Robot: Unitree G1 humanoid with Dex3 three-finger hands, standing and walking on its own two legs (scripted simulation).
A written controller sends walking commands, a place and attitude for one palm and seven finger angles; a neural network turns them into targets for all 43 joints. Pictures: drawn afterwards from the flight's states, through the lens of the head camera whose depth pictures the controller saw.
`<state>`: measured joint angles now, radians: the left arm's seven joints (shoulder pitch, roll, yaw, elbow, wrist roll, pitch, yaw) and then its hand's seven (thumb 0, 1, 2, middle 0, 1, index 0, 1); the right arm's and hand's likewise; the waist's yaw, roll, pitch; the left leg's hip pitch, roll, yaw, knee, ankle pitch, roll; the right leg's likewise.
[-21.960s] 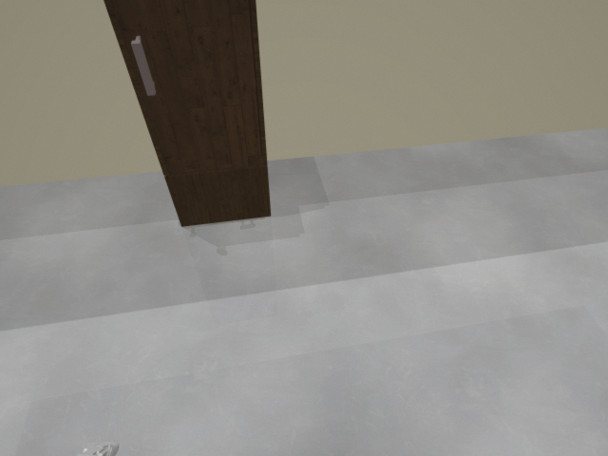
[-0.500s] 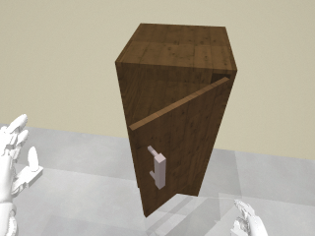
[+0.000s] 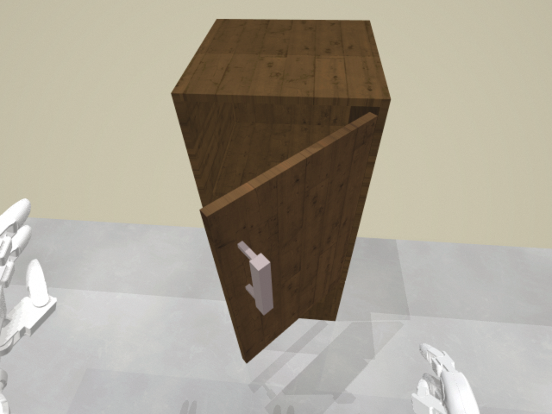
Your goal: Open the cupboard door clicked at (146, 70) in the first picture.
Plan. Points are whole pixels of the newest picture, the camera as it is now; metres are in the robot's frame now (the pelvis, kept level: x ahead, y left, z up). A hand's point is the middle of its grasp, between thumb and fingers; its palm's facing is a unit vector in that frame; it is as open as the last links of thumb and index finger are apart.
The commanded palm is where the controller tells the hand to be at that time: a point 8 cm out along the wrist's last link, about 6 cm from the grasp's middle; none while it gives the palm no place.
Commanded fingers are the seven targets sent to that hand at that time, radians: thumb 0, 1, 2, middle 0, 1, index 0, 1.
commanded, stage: step back with the hand held close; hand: left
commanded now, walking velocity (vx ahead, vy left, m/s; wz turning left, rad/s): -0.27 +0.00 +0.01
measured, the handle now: (254, 278) +0.34 +0.07 -0.03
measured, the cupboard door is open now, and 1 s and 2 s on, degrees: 46 46 46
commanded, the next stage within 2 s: stop stepping back and stand still in 1.10 s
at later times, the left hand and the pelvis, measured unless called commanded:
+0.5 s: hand out of the picture +0.13 +0.29 +0.15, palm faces +0.44 -0.74 -0.51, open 7.5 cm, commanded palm +0.07 +0.33 +0.17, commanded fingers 0.00 0.90 0.90 -0.20 -0.30 -0.20 -0.30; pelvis -0.06 +0.02 -0.02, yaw +1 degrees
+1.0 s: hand out of the picture +0.08 +0.31 +0.17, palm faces +0.44 -0.81 -0.38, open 7.5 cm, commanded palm +0.02 +0.33 +0.17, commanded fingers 0.00 0.90 0.90 -0.20 -0.30 -0.20 -0.30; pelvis -0.12 +0.04 +0.00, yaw -2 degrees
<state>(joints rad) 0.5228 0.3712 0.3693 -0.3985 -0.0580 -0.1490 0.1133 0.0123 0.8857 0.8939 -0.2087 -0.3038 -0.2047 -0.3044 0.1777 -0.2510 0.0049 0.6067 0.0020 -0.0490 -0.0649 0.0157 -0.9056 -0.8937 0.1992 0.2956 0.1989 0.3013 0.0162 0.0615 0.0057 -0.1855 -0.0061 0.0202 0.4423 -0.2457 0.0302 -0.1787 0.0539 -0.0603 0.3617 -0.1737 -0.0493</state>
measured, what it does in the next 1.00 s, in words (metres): walks backwards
